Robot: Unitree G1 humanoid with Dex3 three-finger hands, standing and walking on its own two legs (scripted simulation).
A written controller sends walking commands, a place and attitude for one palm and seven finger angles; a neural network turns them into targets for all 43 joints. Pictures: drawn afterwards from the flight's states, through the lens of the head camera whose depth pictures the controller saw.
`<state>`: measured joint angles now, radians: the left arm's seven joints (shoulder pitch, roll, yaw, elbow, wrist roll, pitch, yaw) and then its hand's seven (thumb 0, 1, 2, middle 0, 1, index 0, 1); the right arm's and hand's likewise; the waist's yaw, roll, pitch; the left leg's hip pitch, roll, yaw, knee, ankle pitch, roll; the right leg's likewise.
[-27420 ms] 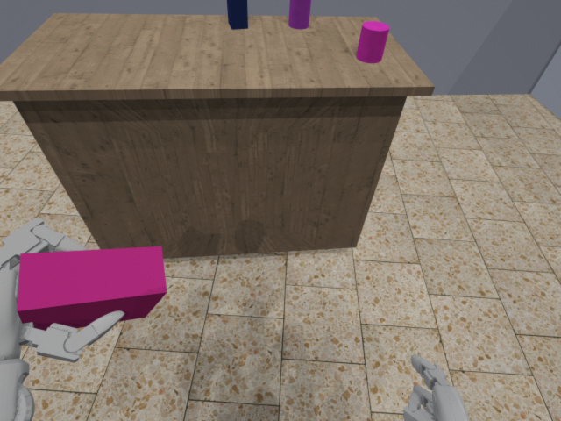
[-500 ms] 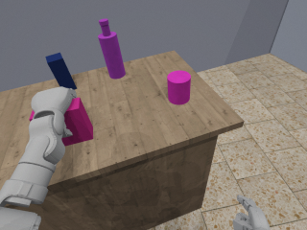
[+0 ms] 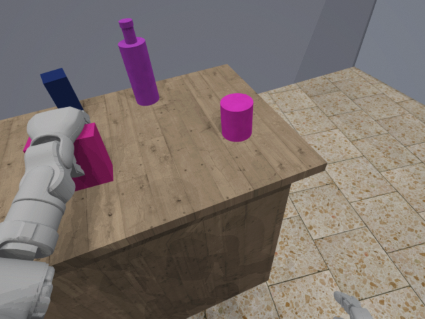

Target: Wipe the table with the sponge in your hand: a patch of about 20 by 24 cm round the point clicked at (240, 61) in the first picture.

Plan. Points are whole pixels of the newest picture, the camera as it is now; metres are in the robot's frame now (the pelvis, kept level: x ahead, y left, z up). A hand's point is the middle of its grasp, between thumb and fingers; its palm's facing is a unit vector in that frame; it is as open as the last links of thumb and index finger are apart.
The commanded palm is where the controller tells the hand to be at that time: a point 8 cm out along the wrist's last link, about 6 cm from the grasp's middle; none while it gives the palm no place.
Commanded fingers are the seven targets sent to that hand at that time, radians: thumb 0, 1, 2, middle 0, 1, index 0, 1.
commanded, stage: wipe forward along the middle lane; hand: left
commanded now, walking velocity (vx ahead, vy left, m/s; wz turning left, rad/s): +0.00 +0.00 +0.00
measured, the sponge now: (78, 167) +0.37 +0.31 +0.11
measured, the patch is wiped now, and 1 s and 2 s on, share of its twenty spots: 1.00 1.00 1.00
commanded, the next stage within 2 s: slide back across to the first lane in 0.32 s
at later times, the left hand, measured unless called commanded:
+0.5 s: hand (69, 136) +0.41 +0.32 +0.16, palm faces -0.09 +0.00 -1.00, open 9.4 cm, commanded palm +0.39 +0.33 +0.19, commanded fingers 0.00 0.10 1.30 -1.20 -1.60 -1.20 -1.60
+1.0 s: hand (25, 146) +0.38 +0.40 +0.16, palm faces -0.05 -0.01 -1.00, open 9.4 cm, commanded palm +0.36 +0.38 +0.22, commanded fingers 0.00 0.10 1.30 -1.20 -1.60 -1.20 -1.60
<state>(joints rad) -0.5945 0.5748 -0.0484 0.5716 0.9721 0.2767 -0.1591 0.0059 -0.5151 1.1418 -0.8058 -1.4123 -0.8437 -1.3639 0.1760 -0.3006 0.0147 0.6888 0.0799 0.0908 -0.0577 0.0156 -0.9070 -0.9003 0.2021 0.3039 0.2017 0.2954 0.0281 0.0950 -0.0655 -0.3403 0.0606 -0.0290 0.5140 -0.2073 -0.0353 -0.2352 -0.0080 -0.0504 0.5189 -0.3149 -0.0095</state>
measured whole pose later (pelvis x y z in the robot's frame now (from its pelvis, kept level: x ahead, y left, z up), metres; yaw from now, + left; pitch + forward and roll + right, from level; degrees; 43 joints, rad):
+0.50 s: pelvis +0.00 +0.01 +0.00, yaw -1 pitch +5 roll -1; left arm -0.74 0.63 -0.01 0.80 1.01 0.17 -0.13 0.01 -0.52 1.15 -0.81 -1.41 -0.84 -1.37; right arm 0.23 -0.30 0.00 0.70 0.08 0.11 -0.06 0.01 -0.91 -0.90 0.20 0.30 0.20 0.30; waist 0.00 0.09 -0.08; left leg -0.39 0.06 -0.01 0.51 -0.21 -0.03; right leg -0.28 -0.01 -0.03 0.50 -0.30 0.00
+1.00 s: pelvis +0.02 +0.03 +0.00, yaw +0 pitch +4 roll -1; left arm -0.54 0.72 0.09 0.54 0.96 0.20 -0.20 0.00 -0.49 1.13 -0.78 -1.44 -0.81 -1.40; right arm 0.18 -0.30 0.00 0.63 0.08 0.11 -0.05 0.01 -0.91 -0.90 0.20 0.30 0.20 0.30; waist 0.03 0.08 -0.05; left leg -0.36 0.03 -0.02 0.53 -0.24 -0.01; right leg -0.21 -0.03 -0.05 0.45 -0.30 0.02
